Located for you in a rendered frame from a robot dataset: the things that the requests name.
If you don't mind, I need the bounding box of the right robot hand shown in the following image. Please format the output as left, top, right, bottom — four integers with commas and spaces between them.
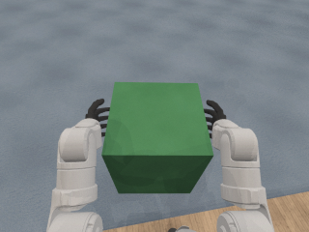
204, 100, 227, 138

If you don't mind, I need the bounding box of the right robot upper arm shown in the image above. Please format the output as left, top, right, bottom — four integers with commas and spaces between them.
216, 210, 274, 232

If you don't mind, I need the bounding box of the robot left forearm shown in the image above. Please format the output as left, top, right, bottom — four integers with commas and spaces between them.
46, 118, 102, 232

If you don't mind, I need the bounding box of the right robot shin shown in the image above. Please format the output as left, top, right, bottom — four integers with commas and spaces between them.
176, 225, 189, 231

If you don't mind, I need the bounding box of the left robot hand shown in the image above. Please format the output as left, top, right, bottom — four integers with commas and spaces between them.
85, 99, 110, 137

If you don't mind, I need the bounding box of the robot right forearm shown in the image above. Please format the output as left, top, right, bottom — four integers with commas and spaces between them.
211, 119, 275, 232

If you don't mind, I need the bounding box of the left robot upper arm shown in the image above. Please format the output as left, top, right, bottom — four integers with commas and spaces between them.
48, 212, 103, 232

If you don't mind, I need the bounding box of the carton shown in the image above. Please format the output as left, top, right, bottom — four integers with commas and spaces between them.
101, 82, 214, 194

